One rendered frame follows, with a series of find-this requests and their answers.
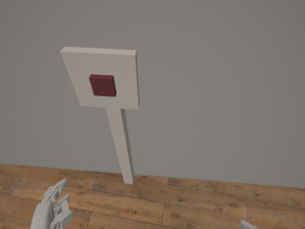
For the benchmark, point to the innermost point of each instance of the right robot hand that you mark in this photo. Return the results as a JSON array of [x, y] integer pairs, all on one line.
[[245, 225]]

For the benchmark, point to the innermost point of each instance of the panel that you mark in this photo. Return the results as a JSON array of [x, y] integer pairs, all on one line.
[[122, 64]]

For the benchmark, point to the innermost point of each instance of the button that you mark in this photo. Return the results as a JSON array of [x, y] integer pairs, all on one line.
[[103, 85]]

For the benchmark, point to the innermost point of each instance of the left robot hand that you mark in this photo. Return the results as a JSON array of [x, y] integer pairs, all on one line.
[[51, 215]]

